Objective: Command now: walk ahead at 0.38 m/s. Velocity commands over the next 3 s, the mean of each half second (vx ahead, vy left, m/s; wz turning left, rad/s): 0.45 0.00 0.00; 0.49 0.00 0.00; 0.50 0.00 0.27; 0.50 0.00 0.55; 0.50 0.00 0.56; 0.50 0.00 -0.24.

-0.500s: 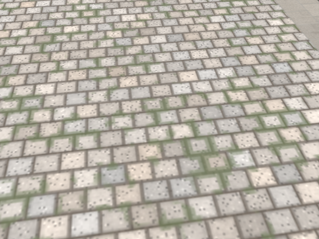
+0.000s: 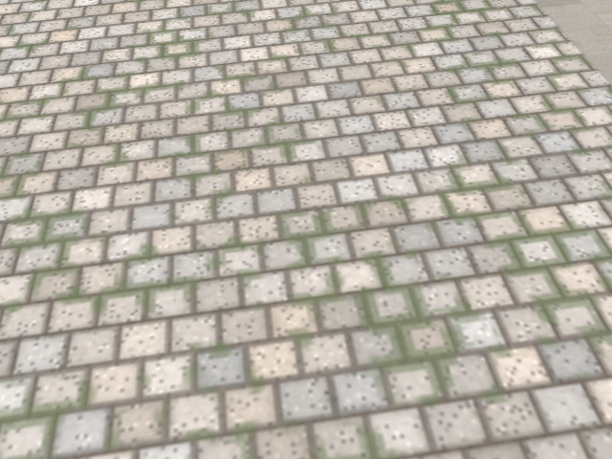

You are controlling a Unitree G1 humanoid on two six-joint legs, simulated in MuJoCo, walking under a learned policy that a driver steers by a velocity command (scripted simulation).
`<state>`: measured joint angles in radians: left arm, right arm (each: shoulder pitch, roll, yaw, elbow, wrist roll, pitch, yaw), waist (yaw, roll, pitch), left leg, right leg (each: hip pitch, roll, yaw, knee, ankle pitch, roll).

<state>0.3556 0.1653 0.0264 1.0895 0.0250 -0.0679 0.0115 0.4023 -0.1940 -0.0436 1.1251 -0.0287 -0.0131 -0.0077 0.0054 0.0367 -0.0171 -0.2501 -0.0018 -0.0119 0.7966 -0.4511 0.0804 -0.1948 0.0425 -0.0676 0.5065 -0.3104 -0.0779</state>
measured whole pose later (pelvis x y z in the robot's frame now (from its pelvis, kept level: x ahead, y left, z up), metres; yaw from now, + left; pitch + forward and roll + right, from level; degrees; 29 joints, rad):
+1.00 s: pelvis +0.55 -0.02 -0.01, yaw +0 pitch +0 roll +0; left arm 0.07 0.18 0.05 0.92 0.03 -0.08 -0.01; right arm 0.44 -0.17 -0.03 1.08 0.00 -0.08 -0.01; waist -0.03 0.01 0.07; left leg -0.14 -0.04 0.03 1.01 -0.44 0.09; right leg -0.41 0.04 -0.12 0.55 -0.16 -0.12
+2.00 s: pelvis +1.09 +0.07 +0.00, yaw +28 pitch +2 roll +0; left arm -0.02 0.23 0.02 0.72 0.03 -0.05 -0.02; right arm 0.47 -0.26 -0.08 0.91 -0.02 -0.05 -0.01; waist -0.11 -0.03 0.04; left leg 0.04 -0.13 -0.21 0.33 -0.38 0.11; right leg -0.56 -0.02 0.02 0.58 -0.09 0.01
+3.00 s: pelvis +1.47 +0.38 +0.00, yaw +33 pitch +1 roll +1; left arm 0.14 0.23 0.05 0.80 0.04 0.00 -0.07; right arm 0.41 -0.22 -0.04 0.92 -0.02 -0.09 -0.02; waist -0.04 -0.03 0.04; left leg 0.09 -0.03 0.27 0.22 -0.33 0.03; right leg -0.63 -0.07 -0.08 0.73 -0.04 -0.06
